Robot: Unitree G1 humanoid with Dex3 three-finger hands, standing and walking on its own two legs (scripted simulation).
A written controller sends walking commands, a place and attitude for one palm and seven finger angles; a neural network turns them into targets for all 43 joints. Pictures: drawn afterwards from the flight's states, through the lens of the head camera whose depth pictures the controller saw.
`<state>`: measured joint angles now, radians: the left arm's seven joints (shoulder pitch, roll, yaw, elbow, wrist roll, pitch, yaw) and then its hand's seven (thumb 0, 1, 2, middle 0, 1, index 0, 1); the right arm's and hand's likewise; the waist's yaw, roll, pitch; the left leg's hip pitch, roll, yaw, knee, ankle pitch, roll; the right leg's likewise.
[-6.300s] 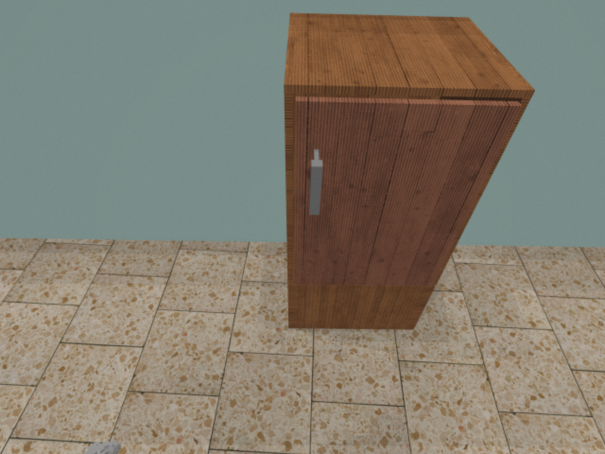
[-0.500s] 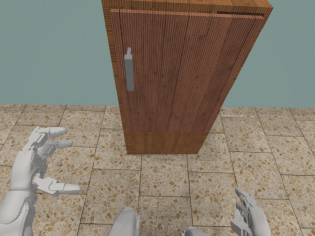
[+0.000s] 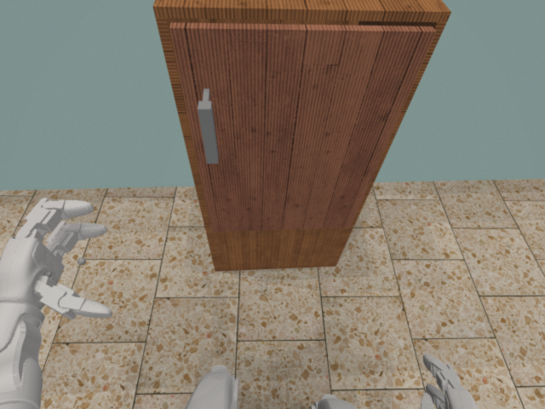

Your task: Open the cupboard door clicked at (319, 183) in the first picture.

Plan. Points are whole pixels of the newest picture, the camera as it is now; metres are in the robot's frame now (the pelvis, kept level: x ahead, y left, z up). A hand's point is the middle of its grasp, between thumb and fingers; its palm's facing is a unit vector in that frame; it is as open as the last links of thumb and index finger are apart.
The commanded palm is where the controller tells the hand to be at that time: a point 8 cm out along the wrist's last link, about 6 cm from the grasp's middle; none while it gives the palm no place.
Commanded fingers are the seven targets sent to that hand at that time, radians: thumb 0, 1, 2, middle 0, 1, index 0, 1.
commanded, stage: raise the hand with hooked fingers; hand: left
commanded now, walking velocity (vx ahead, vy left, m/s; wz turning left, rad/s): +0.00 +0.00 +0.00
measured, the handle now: (209, 127) +0.58 +0.16 +0.05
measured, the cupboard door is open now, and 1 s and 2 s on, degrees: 0 0 0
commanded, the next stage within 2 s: move the hooked fingers beside the handle in 0.34 s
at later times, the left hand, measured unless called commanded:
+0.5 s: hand (88, 266) +0.28 +0.27 +0.06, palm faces +0.12 -0.99 -0.03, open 13.9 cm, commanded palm +0.27 +0.31 +0.06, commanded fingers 0.00 -0.50 0.30 -0.30 -1.20 -0.30 -1.20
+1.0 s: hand (120, 218) +0.36 +0.25 +0.05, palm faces +0.10 -0.99 -0.01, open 13.9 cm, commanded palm +0.34 +0.29 +0.05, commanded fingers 0.00 -0.50 0.30 -0.30 -1.20 -0.30 -1.20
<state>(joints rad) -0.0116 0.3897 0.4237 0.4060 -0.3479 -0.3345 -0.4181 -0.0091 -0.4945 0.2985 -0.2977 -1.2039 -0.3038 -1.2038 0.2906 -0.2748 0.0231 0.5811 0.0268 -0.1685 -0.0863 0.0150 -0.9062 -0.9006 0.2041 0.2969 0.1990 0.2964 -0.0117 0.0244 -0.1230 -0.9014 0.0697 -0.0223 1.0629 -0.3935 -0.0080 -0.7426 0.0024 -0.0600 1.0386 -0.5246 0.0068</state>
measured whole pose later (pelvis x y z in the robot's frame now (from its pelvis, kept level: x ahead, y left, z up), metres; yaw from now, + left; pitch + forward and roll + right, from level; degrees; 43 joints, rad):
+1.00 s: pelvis +0.00 +0.00 -0.01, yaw -1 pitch +15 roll -3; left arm -0.31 0.39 0.40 0.66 -0.26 -0.37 -0.33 -0.01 -0.50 0.30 -0.30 -1.20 -0.30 -1.20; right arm 0.31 -0.26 0.02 0.62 0.02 -0.10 -0.07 0.01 -0.91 -0.90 0.20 0.30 0.20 0.30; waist -0.04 0.02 -0.13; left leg -0.97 0.08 -0.02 1.10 -0.40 -0.01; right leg -0.82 0.01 -0.05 1.08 -0.53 0.01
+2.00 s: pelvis +0.00 +0.00 -0.03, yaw -3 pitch +23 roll -4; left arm -0.87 0.54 0.47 1.17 -0.08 -0.42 -0.20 -0.01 -0.50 0.30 -0.30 -1.20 -0.30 -1.20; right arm 0.36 -0.26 0.03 0.66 -0.02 0.04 -0.03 0.01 -0.91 -0.90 0.20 0.30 0.20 0.30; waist -0.16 0.03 -0.14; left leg -1.18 0.10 -0.02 1.20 -0.43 -0.01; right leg -1.03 0.03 -0.05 1.18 -0.56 0.00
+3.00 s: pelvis +0.00 +0.00 -0.03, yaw -3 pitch +23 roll -4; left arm -0.87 0.52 0.44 1.15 -0.08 -0.44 -0.16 -0.01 -0.50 0.30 -0.30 -1.20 -0.30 -1.20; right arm 0.35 -0.25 0.03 0.65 -0.03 0.07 -0.01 0.01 -0.91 -0.90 0.20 0.30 0.20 0.30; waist -0.16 0.03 -0.14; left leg -1.18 0.10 -0.03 1.21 -0.44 -0.01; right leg -1.03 0.03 -0.05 1.18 -0.56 0.01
